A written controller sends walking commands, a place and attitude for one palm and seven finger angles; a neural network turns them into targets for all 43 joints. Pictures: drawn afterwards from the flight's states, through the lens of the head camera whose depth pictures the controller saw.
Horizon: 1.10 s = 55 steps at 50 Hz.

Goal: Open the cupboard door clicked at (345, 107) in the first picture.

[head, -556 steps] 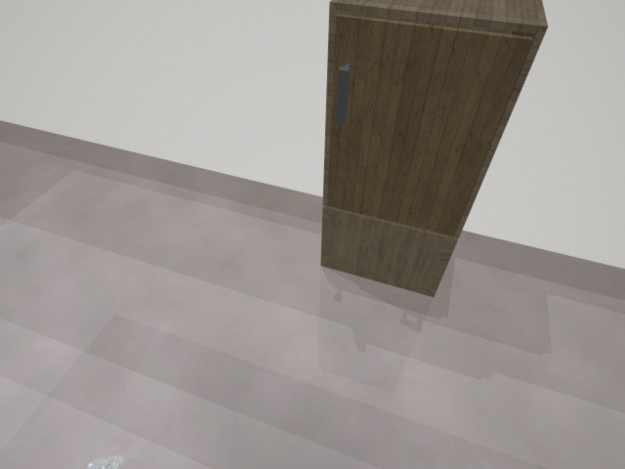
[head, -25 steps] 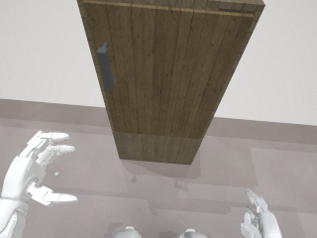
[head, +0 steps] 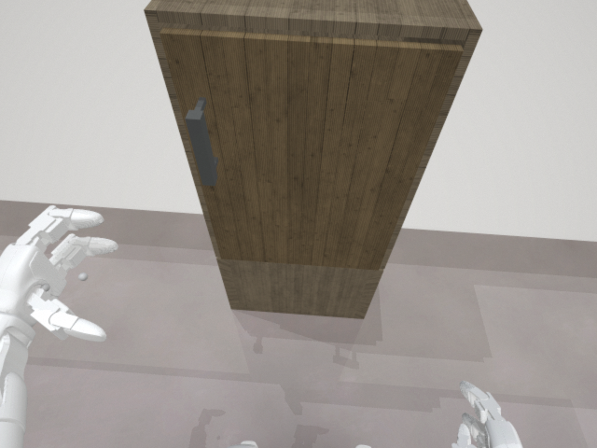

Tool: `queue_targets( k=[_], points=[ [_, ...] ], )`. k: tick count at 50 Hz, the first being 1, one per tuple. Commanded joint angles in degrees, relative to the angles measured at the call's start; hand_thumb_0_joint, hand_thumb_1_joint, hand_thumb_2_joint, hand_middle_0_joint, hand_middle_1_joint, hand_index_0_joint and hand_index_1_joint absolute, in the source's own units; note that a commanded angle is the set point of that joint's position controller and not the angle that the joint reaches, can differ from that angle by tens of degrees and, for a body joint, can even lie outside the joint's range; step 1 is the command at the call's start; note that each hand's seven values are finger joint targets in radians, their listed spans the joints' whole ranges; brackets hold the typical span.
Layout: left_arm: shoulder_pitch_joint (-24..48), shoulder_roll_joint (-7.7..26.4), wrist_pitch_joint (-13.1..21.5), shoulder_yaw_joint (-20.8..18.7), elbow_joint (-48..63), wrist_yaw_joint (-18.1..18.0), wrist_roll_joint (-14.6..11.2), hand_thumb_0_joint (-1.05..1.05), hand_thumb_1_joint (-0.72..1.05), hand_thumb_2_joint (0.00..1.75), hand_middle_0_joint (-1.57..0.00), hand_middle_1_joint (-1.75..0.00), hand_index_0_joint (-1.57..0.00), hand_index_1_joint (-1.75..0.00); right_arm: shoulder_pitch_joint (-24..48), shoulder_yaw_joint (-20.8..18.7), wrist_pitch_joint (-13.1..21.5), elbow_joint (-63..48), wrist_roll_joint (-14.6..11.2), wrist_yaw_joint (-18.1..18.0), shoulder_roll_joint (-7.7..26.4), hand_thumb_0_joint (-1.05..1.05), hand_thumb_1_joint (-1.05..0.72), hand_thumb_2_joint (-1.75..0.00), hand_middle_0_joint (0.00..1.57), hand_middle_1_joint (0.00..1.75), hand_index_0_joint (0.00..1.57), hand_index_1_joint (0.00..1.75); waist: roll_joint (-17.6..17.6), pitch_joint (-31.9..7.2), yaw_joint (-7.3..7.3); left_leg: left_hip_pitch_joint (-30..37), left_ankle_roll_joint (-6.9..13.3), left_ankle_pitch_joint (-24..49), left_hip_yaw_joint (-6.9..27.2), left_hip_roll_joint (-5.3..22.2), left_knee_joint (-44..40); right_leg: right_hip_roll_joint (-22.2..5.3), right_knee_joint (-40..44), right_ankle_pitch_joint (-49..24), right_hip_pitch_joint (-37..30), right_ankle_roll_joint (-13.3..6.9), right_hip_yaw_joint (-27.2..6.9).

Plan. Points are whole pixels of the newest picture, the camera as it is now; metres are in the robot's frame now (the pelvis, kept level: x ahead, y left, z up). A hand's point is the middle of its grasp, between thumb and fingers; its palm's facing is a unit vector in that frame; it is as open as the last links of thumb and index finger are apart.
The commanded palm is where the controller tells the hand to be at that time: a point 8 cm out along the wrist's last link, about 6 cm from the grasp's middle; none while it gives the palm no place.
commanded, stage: raise the hand with hooked fingers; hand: left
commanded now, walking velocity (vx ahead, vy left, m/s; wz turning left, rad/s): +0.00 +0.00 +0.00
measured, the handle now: (205, 142) +0.58 +0.19 +0.06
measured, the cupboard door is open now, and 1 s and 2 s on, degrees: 0 0 0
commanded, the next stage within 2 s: move the hooked fingers beside the handle in 0.42 s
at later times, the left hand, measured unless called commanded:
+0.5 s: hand (93, 277) +0.30 +0.27 +0.08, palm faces +0.01 -1.00 -0.02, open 14.0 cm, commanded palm +0.27 +0.31 +0.08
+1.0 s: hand (124, 230) +0.37 +0.26 +0.08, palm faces -0.01 -1.00 -0.02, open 14.0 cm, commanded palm +0.34 +0.31 +0.08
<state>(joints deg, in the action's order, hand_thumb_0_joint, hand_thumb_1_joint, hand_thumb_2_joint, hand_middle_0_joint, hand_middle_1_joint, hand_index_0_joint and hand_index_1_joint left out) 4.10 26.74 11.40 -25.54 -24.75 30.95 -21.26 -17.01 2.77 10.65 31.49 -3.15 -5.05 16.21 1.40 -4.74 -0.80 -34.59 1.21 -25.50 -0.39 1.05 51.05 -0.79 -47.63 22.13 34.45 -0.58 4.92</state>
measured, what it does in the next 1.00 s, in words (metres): stands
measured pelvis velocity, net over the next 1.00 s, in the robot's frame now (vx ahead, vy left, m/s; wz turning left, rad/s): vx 0.00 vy -0.01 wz -0.02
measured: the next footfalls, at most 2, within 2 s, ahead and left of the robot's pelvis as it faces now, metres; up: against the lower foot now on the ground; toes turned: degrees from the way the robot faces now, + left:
none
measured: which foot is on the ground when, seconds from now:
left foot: down 0.00-1.00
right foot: down 0.00-1.00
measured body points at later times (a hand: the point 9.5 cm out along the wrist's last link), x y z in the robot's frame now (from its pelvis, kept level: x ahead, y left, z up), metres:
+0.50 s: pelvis +0.00 +0.00 +0.00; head +0.05 +0.00 +0.45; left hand +0.29 +0.32 +0.09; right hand +0.16 -0.25 -0.08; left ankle +0.00 +0.10 -0.70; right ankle +0.02 -0.12 -0.70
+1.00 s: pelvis +0.00 -0.01 +0.00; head +0.07 +0.00 +0.44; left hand +0.37 +0.31 +0.08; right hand +0.11 -0.27 -0.09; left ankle +0.00 +0.10 -0.70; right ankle +0.02 -0.12 -0.70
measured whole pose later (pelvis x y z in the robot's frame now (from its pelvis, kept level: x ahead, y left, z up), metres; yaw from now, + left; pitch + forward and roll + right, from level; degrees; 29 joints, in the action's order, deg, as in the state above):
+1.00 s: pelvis +0.00 -0.01 +0.00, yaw -1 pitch +12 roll -1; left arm 20.1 28.0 15.0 -25.7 -40.4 28.6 -16.6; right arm -18.4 2.4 6.8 32.5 -2.5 -4.6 16.2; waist 0.5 -4.2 -3.0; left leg -37.2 0.8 -25.1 -1.4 1.5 50.7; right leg -0.2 -48.2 21.8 38.0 -0.9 3.8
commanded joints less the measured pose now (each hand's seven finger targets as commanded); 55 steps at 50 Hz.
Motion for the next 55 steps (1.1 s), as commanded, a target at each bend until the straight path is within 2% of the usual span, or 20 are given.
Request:
queue_targets(
  k=[1,4,6,9,13,16,21,26,29,30,32,38,39,40,43,44,46,50,53,55],
  points=[
    [8.0,12.2,3.2,-3.4,12.3,1.2,-1.4,0.0,-0.5,0.3,-0.3,-1.2,-0.3,-1.2,1.6,-4.1,3.5,-9.4,0.0,0.1,8.6,0.0,-0.9,-0.9,0.2,0.3,0.2,0.3,2.7,-14.0,1.29,5.9,-0.2,18.6,1.7,-1.3,-8.6,1.9,5.7,-14.3,-9.1,-1.1,-2.1],
    [8.1,14.4,5.9,-6.2,13.8,-0.9,-1.7,0.0,-0.5,0.3,-0.3,-1.2,-0.3,-1.2,1.2,-4.3,3.5,-9.2,0.6,0.5,8.5,0.0,-0.9,-0.9,0.2,0.3,0.2,0.3,1.2,-13.3,1.53,5.6,-0.3,19.4,1.7,-1.2,-8.3,2.2,5.3,-14.6,-9.4,-1.3,-2.0],
    [8.2,13.4,7.1,-6.4,12.6,-1.7,-1.8,0.0,-0.5,0.3,-0.3,-1.2,-0.3,-1.2,1.0,-4.3,3.1,-9.0,0.4,0.5,8.2,0.0,-0.9,-0.9,0.2,0.3,0.2,0.3,0.7,-12.8,1.05,4.9,-0.3,16.9,1.3,-1.2,-8.6,2.2,5.6,-12.6,-8.7,-0.9,-2.3],
    [10.1,14.0,7.6,-6.7,12.7,-2.0,-1.7,0.0,-0.5,0.3,-0.3,-1.2,-0.3,-1.2,1.2,-4.3,2.9,-8.7,0.5,0.3,8.3,0.0,-0.9,-0.9,0.2,0.3,0.2,0.3,2.2,-12.9,1.07,4.1,-0.2,15.9,0.9,-1.4,-8.3,1.9,5.8,-12.0,-9.8,-1.0,-3.2],
    [9.8,13.4,7.5,-4.7,15.3,-1.4,-0.2,0.0,-0.5,0.3,-0.3,-1.2,-0.3,-1.2,1.3,-4.3,3.0,-8.7,0.3,0.2,7.9,0.0,-0.9,-0.9,0.2,0.3,0.2,0.3,6.9,-15.5,0.82,7.0,0.0,17.9,0.9,-1.3,-8.5,1.6,5.6,-14.1,-9.5,-0.9,-3.1],
    [9.0,13.3,7.1,-4.6,15.2,-1.0,-0.4,0.0,-0.5,0.3,-0.3,-1.2,-0.3,-1.2,1.3,-4.2,3.0,-8.6,0.4,0.1,7.8,0.0,-0.9,-0.9,0.2,0.3,0.2,0.3,6.1,-15.0,0.69,7.3,0.0,19.4,1.2,-1.1,-8.4,2.0,5.5,-15.6,-9.5,-1.0,-2.7],
    [9.6,12.7,5.8,-5.8,10.3,-0.4,-2.2,0.0,-0.5,0.3,-0.3,-1.2,-0.3,-1.2,1.5,-4.0,2.6,-8.4,0.2,-0.3,8.2,0.0,-0.9,-0.9,0.2,0.3,0.2,0.3,0.3,-12.3,0.33,4.2,0.0,15.8,0.9,-1.3,-8.4,1.8,6.5,-13.5,-9.6,-0.5,-3.2],
    [10.8,12.0,5.6,-3.6,11.1,0.1,-0.8,0.0,-0.5,0.3,-0.3,-1.2,-0.3,-1.2,1.4,-4.1,2.5,-8.8,0.2,-0.1,8.1,0.0,-0.9,-0.9,0.2,0.3,0.2,0.3,3.2,-13.5,0.47,5.8,-0.1,17.8,1.0,-1.2,-8.3,1.8,5.6,-15.1,-8.7,-0.8,-2.7],
    [18.2,11.3,6.5,-1.2,12.6,-0.4,-0.3,0.0,-0.5,0.3,-0.3,-1.2,-0.3,-1.2,1.0,-4.1,2.6,-8.0,0.4,-0.5,8.2,0.0,-0.9,-0.9,0.2,0.3,0.2,0.3,3.3,-13.1,-1.2,6.5,0.0,17.0,1.4,-1.1,-7.5,2.0,5.4,-14.2,-6.8,-0.9,-2.8],
    [18.9,12.8,6.9,-2.7,12.4,-0.7,-0.1,0.0,-0.5,0.3,-0.3,-1.2,-0.3,-1.2,0.7,-4.0,2.5,-7.6,0.4,-0.5,8.2,0.0,-0.9,-0.9,0.2,0.3,0.2,0.3,3.6,-14.6,-0.81,6.7,-0.1,16.8,1.5,-1.0,-7.7,2.0,5.3,-13.8,-7.3,-0.8,-2.9],
    [20.3,12.7,7.2,-2.6,9.9,-1.5,0.4,0.0,-0.5,0.3,-0.3,-1.2,-0.3,-1.2,0.5,-4.0,2.3,-7.3,0.3,-0.7,8.3,0.0,-0.9,-0.9,0.2,0.3,0.2,0.3,2.0,-13.7,-1.11,6.0,-0.1,15.1,1.9,-1.0,-8.0,1.9,5.3,-11.8,-6.2,-0.7,-2.6],
    [26.4,13.0,6.4,-1.2,4.1,-2.9,2.5,0.0,-0.5,0.3,-0.3,-1.2,-0.3,-1.2,0.2,-3.7,1.3,-6.3,0.3,-0.8,8.2,0.0,-0.9,-0.9,0.2,0.3,0.2,0.3,4.2,-14.5,-1.2,5.3,-0.3,13.7,1.7,-1.1,-8.3,1.4,5.2,-10.6,-5.9,-0.7,-3.1],
    [28.3,14.3,6.1,-1.9,2.5,-2.9,2.5,0.0,-0.5,0.3,-0.3,-1.2,-0.3,-1.2,-0.3,-3.6,0.9,-6.2,0.4,-0.8,8.6,0.0,-0.9,-0.9,0.2,0.3,0.2,0.3,2.3,-14.3,-1.34,4.5,-0.1,13.8,1.7,-1.0,-8.0,1.6,5.2,-10.8,-6.8,-0.9,-3.2],
    [29.1,16.6,6.2,-3.7,1.3,-3.0,3.0,0.0,-0.5,0.3,-0.3,-1.2,-0.3,-1.2,-0.6,-3.7,0.6,-6.0,0.3,-0.8,8.6,0.0,-0.9,-0.9,0.2,0.3,0.2,0.3,2.8,-15.4,-1.08,4.1,-0.2,14.1,1.5,-1.0,-8.0,1.5,5.1,-11.2,-7.4,-0.7,-3.6],
    [29.3,16.1,6.5,-3.4,-0.5,-3.1,3.3,0.0,-0.5,0.3,-0.3,-1.2,-0.3,-1.2,-0.9,-3.7,-0.1,-6.3,0.4,-0.4,8.5,0.0,-0.9,-0.9,0.2,0.3,0.2,0.3,3.1,-16.9,-0.69,4.0,-0.2,16.2,1.3,-1.1,-7.9,1.5,4.6,-13.7,-8.4,-0.7,-3.4],
    [29.3,17.6,6.7,-4.8,-2.0,-3.0,3.0,0.0,-0.5,0.3,-0.3,-1.2,-0.3,-1.2,-1.5,-3.7,-0.4,-6.1,0.6,-0.3,8.7,0.0,-0.9,-0.9,0.2,0.3,0.2,0.3,2.9,-17.2,-0.21,3.7,-0.2,17.6,1.3,-1.0,-7.5,1.7,4.2,-15.2,-9.3,-1.0,-3.5],
    [29.7,18.6,7.1,-5.8,-3.9,-2.8,3.1,0.0,-0.5,0.3,-0.3,-1.2,-0.3,-1.2,-2.1,-3.9,-1.1,-6.0,0.5,-0.1,8.7,0.0,-0.9,-0.9,0.2,0.3,0.2,0.3,2.7,-17.7,-0.41,2.9,-0.2,17.8,0.8,-1.0,-7.3,1.7,4.2,-16.3,-9.6,-0.7,-3.9],
    [32.4,17.1,7.9,-3.9,-7.2,-1.9,3.3,0.0,-0.5,0.3,-0.3,-1.2,-0.3,-1.2,-3.3,-4.1,-1.9,-5.7,0.4,0.3,8.9,0.0,-0.9,-0.9,0.2,0.3,0.2,0.3,2.4,-17.0,-1.35,2.2,0.0,17.2,0.4,-0.9,-7.0,2.0,4.3,-16.2,-8.2,-0.6,-4.0],
    [37.7,19.3,8.5,-4.2,-9.8,-1.6,4.2,0.0,-0.5,0.3,-0.3,-1.2,-0.3,-1.2,-4.4,-4.4,-2.8,-4.7,0.5,0.2,9.6,0.0,-0.9,-0.9,0.2,0.3,0.2,0.3,1.5,-16.5,-2.59,0.8,0.2,15.8,0.7,-0.7,-6.7,1.9,4.1,-14.9,-6.7,-0.5,-4.0],
    [40.3,18.8,9.4,-3.4,-9.7,-1.1,4.4,0.0,-0.5,0.3,-0.3,-1.2,-0.3,-1.2,-5.1,-4.6,-3.0,-4.5,0.5,0.2,9.5,0.0,-0.9,-0.9,0.2,0.3,0.2,0.3,2.9,-18.9,-2.68,2.4,0.2,17.2,0.7,-0.7,-6.2,2.1,3.7,-15.9,-6.8,-0.6,-4.2]
  ],
)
